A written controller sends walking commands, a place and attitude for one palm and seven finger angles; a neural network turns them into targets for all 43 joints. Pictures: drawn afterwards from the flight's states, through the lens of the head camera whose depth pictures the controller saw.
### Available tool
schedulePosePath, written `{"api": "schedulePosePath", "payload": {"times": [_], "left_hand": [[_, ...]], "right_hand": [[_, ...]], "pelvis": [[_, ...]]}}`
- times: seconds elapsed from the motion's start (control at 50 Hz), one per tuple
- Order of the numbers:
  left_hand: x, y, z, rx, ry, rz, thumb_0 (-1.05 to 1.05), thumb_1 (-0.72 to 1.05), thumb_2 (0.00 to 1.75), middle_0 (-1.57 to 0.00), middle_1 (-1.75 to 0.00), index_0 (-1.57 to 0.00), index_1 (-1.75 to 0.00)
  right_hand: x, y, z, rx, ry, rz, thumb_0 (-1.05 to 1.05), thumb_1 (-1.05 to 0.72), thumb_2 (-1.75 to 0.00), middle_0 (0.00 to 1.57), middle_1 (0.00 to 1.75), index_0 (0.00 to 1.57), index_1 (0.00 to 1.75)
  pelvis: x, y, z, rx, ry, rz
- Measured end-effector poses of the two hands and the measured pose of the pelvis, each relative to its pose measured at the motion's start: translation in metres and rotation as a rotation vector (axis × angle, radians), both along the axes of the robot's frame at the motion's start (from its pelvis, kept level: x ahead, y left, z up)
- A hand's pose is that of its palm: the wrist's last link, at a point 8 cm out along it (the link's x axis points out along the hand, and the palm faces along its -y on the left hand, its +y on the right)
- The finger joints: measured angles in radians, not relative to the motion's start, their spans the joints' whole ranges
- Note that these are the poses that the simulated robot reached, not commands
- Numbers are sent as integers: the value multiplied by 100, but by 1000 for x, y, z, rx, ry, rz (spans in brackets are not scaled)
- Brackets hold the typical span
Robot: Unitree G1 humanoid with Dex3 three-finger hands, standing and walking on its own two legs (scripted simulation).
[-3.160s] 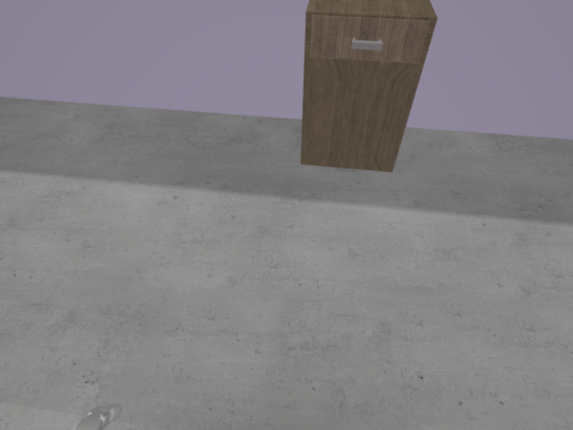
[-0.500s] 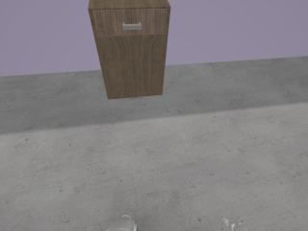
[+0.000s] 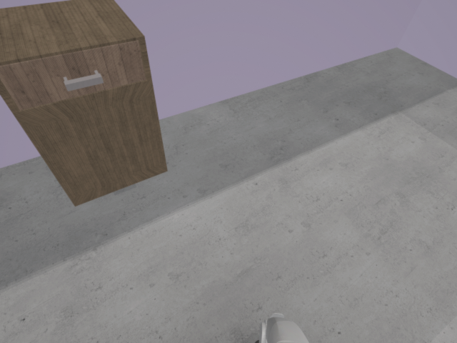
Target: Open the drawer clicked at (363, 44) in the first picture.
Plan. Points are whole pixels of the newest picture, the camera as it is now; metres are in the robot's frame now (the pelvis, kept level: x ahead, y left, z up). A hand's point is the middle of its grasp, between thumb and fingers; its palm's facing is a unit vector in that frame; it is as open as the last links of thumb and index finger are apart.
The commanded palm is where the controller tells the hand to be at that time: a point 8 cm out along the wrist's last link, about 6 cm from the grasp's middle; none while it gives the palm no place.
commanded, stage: walk to a spot facing it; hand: left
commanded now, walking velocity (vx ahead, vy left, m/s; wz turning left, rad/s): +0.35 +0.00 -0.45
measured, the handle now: (82, 79) +0.95 +0.52 -0.09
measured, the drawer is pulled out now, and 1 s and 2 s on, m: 0.00 0.00 0.00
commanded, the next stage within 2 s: turn to face it in 0.48 s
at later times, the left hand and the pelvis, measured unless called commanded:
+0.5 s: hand (153, 290) +0.26 +0.16 -0.17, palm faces -0.09 -0.97 -0.23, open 7.3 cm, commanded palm none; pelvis +0.22 -0.03 +0.00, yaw -9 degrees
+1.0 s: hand (164, 220) +0.43 +0.16 -0.17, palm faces -0.03 -0.98 -0.20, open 7.4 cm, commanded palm none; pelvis +0.32 -0.01 +0.00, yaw -3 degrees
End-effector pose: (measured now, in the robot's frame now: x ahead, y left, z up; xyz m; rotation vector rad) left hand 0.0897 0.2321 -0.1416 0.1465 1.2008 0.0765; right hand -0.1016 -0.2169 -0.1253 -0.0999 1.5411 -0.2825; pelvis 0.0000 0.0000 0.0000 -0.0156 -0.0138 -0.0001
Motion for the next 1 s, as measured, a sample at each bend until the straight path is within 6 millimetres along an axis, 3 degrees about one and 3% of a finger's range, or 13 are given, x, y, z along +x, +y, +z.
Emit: {"api": "schedulePosePath", "payload": {"times": [0.12, 0.2, 0.28, 0.36, 0.42, 0.52, 0.64, 0.7, 0.76, 0.88, 1.0], "left_hand": [[109, -43, -7, -19, -62, -128, 1, 91, 90, -19, -29, -19, -30], [160, -64, -15, -12, -132, -140, 0, 91, 90, -19, -29, -20, -30], [166, -65, -9, 7, -84, -114, 0, 91, 90, -20, -30, -20, -30], [168, -44, 3, 76, -30, -94, -2, 94, 90, -20, -30, -20, -30], [168, -32, 7, 95, 23, -87, -1, 94, 90, -20, -30, -20, -30], [169, -20, 0, 74, 102, -52, 0, 92, 90, -19, -30, -20, -30], [179, -7, -26, 21, 229, -24, 0, 91, 90, -19, -30, -20, -30], [198, -4, -28, 17, 262, -57, 0, 91, 90, -19, -30, -20, -30], [229, -3, -22, 14, 229, -71, 1, 91, 90, -19, -30, -20, -30], [295, -8, -8, 15, 81, -42, 1, 91, 90, -19, -29, -20, -30], [336, -18, 5, 49, -19, -18, 0, 91, 90, -19, -29, -20, -30]], "right_hand": [[7, 22, -11, 82, 126, -117, 0, -91, -90, 20, 30, 20, 30], [44, 14, -27, 118, 146, -161, 0, -91, -90, 20, 30, 21, 30], [134, -15, -32, 78, -19, -134, 1, -91, -90, 20, 30, 21, 30], [238, -44, -24, 21, -237, -78, 1, -92, -90, 20, 30, 20, 30], [297, -62, -14, -22, -341, -48, 1, -94, -90, 20, 30, 20, 30], [375, -66, -1, -48, -419, 23, 1, -94, -90, 20, 30, 20, 30], [446, -43, -1, -77, -458, 72, 0, -92, -90, 20, 30, 20, 30], [453, -27, -1, -69, -451, 49, 0, -92, -90, 20, 30, 20, 30], [442, -14, -1, -58, -393, 2, -1, -93, -90, 20, 30, 20, 30], [415, -18, -4, -42, -230, 3, -2, -96, -90, 20, 30, 21, 30], [403, -26, -14, 9, -151, 3, -1, -93, -90, 20, 30, 21, 30]], "pelvis": [[60, -16, -14, -6, 10, -56], [103, -35, -28, 9, 0, -96], [133, -43, -17, 4, -23, -116], [162, -43, -6, 2, -18, -139], [185, -39, -3, -2, -13, -146], [225, -29, -3, -15, -11, -157], [278, -8, -16, -20, -18, -185], [294, -1, -14, -13, -34, -206], [306, 4, -6, -16, -31, -185], [318, 4, 0, -9, -3, -115], [322, -12, -1, 5, 15, -53]]}}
